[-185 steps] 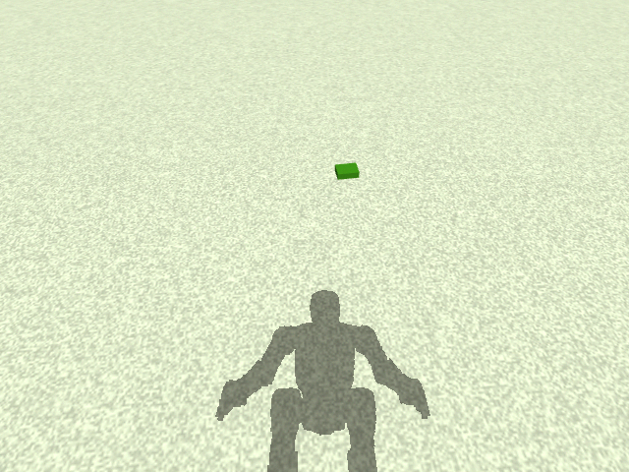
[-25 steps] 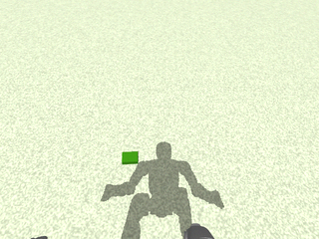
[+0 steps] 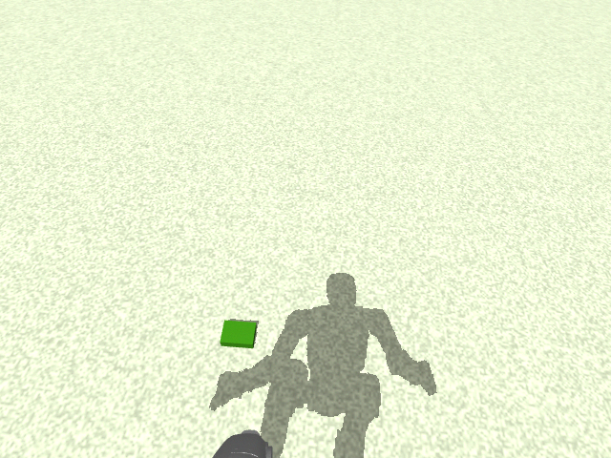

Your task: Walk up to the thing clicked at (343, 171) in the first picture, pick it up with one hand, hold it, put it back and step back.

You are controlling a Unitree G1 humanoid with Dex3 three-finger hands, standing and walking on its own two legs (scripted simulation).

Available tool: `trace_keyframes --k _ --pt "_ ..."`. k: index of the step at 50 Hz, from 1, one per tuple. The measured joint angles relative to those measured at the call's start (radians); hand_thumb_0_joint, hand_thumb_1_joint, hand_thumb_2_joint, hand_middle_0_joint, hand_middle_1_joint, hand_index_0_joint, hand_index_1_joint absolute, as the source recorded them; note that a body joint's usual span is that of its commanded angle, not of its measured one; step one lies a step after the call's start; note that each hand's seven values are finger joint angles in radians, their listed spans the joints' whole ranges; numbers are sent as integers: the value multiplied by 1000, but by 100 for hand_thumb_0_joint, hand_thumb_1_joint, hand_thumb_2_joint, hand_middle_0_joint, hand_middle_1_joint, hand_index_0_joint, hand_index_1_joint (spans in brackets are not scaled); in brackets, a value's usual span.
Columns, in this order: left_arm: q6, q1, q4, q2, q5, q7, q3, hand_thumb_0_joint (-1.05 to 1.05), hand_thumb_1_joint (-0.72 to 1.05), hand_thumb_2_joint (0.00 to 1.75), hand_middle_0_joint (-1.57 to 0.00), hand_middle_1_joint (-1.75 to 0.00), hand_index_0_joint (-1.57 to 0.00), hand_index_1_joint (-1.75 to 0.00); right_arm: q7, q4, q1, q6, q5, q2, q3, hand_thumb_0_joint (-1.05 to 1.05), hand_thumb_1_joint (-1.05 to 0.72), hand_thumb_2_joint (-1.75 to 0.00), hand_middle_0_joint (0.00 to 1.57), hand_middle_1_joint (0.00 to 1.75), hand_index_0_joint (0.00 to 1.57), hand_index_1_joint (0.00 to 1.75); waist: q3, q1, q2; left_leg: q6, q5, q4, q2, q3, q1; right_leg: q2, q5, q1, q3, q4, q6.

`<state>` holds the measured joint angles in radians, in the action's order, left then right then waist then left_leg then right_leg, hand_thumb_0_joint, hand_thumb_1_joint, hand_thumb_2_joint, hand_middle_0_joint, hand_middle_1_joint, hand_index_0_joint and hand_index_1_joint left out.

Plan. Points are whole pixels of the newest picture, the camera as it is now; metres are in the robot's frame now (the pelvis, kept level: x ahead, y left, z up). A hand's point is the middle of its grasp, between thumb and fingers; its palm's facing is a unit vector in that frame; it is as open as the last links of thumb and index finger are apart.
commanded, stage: walk up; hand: left
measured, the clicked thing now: (238, 334) +0.58 +0.24 -0.74
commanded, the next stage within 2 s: none
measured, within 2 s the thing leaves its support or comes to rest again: neither
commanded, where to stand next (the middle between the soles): +0.22 -0.05 m, yaw +2 degrees
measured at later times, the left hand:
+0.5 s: hand (184, 430) +0.17 +0.19 -0.13, palm faces +0.00 -0.89 -0.45, open 7.4 cm
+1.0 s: hand (178, 423) +0.19 +0.21 -0.16, palm faces +0.04 -0.91 -0.41, open 7.4 cm
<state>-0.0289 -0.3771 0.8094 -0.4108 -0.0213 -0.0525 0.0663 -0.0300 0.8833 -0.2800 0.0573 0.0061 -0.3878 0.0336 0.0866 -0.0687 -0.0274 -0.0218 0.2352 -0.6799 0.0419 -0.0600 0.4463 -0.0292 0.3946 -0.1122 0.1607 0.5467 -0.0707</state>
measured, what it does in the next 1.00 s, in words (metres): walks ahead: left foot, then right foot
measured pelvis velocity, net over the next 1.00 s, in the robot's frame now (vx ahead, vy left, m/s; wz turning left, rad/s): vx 0.14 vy -0.07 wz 0.06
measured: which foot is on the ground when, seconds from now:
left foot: up 0.00-0.02, down 0.04-0.44, up 0.46-0.84, down 0.86-1.00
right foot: down 0.00-0.06, up 0.08-0.40, down 0.42-1.00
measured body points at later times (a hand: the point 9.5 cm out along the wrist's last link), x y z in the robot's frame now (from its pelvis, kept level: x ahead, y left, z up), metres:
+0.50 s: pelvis +0.12 -0.10 -0.02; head +0.13 -0.12 +0.43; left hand +0.17 +0.24 -0.10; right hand +0.17 -0.43 -0.14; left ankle +0.11 +0.07 -0.70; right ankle +0.19 -0.23 -0.73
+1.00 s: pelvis +0.14 -0.07 -0.01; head +0.17 -0.06 +0.44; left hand +0.18 +0.26 -0.13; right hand +0.26 -0.39 -0.12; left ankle +0.17 +0.06 -0.73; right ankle +0.18 -0.22 -0.71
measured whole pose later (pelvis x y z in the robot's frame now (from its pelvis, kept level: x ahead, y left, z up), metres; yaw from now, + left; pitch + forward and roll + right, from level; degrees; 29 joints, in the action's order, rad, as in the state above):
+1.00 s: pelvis +0.14 -0.07 -0.01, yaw +4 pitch -2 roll +0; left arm -0.03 -0.24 0.93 -0.42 0.00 0.03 0.02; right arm -0.04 0.92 -0.17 -0.02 0.02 -0.40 0.05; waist 0.09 -0.01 -0.02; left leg -0.01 0.33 -0.73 0.02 -0.02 0.37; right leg 0.07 0.51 -0.39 0.02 0.83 -0.02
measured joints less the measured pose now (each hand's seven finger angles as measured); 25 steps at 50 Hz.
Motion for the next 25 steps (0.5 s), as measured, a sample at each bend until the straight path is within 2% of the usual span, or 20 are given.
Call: trace_keyframes --k 2,3,5,7,9,14,17,21,23,25 --pt "8 -13 -2 -4 2 0 -4 1 90 89 -20 -30 -21 -30 6 -16 0 17 2 -2 5 1 -91 -90 20 30 20 30 0 8 -25 -20 -57 75 -23 -18 -59 19 67 -14 1 94 5" --pt "14 -10 3 -3 4 1 -4 1 90 89 -20 -30 -21 -30 12 -25 7 25 7 -2 10 1 -91 -90 20 30 20 30 9 15 -44 -24 -52 53 -36 -27 -62 38 83 -44 -15 187 8" --pt "31 0 15 11 3 4 -7 1 90 89 -20 -30 -21 -30 26 -47 12 32 6 -6 14 1 -91 -90 20 30 20 30 17 32 -50 -27 -5 7 -36 -32 -69 26 108 -135 -84 402 24" --pt "43 8 22 9 0 2 -16 1 90 89 -20 -30 -21 -30 33 -56 10 32 -5 -3 15 1 -91 -90 21 30 20 30 14 49 -52 -27 14 16 -25 -29 -101 21 99 -225 -129 556 33" --pt "46 22 21 -3 2 -4 -12 1 90 89 -20 -30 -21 -30 36 -58 -3 32 -8 4 11 1 -91 -90 21 30 20 30 11 60 -64 -15 9 56 -18 -26 -144 40 52 -298 -168 602 40" --pt "35 56 12 -34 10 -21 11 1 91 89 -20 -30 -21 -30 20 -44 -47 33 2 -6 2 1 -90 -90 21 30 20 30 5 68 -71 10 11 117 6 -13 -210 131 -65 -385 -208 432 65" --pt "28 65 31 -37 14 -24 16 1 91 89 -20 -30 -20 -30 8 -37 -56 23 12 -27 7 1 -90 -90 21 30 20 30 -2 77 -48 17 36 113 26 -8 -224 158 -110 -372 -200 274 76" --pt "4 71 66 -40 13 -3 14 1 91 89 -20 -30 -20 -30 5 -26 -58 -13 10 -52 13 1 -90 -90 21 30 20 30 -22 95 0 23 116 15 56 23 -185 132 -177 -285 -170 115 83" --pt "-13 84 83 -19 5 17 14 1 91 89 -20 -30 -20 -30 14 -10 -41 -37 6 -66 18 1 -90 -90 20 30 20 30 -10 87 59 -5 196 -108 83 64 -139 95 -155 -283 -144 147 101" --pt "-21 91 79 3 2 26 -1 1 91 89 -20 -30 -20 -30 23 4 -26 -57 4 -64 19 1 -91 -90 20 30 20 30 -2 75 81 -11 251 -257 31 100 -80 97 -126 -287 -135 177 94"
